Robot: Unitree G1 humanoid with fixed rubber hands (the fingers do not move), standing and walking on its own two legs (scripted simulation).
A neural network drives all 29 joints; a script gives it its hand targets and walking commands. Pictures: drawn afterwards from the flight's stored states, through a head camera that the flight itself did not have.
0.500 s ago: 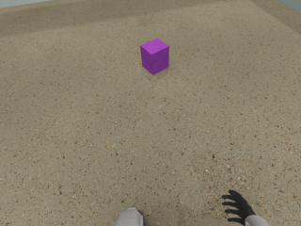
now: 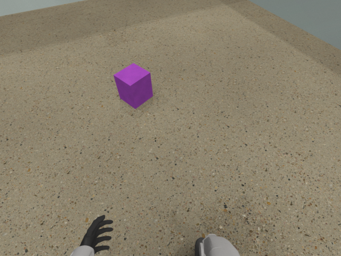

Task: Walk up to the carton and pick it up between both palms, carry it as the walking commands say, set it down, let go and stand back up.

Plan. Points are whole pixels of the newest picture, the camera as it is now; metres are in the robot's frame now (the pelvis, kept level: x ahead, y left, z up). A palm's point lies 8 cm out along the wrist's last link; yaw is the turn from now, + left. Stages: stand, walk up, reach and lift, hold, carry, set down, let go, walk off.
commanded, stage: walk up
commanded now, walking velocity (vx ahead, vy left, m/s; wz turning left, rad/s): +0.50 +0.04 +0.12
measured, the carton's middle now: (134, 86) +1.43 +0.16 -0.65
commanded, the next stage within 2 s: none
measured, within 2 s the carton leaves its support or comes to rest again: neither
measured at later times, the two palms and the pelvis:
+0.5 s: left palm out of the picture +0.11 +0.25 -0.11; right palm (220, 150) +0.42 -0.19 -0.12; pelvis +0.24 +0.02 +0.00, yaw +1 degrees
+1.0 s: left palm (94, 109) +0.66 +0.25 -0.11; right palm (223, 160) +0.38 -0.19 -0.13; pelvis +0.49 +0.03 +0.00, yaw +0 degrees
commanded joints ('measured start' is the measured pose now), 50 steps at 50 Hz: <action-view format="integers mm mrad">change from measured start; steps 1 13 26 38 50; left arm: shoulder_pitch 128 376 477 279 38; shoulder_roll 106 115 161 32 79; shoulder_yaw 29 23 27 21 18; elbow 3 107 136 66 -6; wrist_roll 9 2 -9 12 7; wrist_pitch -33 -77 -51 16 -24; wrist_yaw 21 55 57 13 12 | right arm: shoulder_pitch -19 -173 -377 -151 -9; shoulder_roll -158 -68 -95 -119 -156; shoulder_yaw -21 -28 -11 -19 -25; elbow -14 -103 -187 -91 -9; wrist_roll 2 -10 -14 9 0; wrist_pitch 1 74 30 -32 -4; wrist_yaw -4 51 62 9 -7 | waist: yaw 130 109 106 117 87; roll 86 -159 -148 172 134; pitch -33 15 -13 9 34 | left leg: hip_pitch -166 -645 -267 -216 -128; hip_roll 161 51 -3 237 203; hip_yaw -85 -113 20 -212 -87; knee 126 823 244 -79 -2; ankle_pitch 343 190 148 296 306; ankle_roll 148 21 36 136 162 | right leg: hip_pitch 269 329 324 -95 131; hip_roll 22 -222 -147 -51 16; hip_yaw -43 172 5 109 -26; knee -121 -378 -279 503 -48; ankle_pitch -13 164 14 -4 -38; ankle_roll -30 -104 -113 -12 -30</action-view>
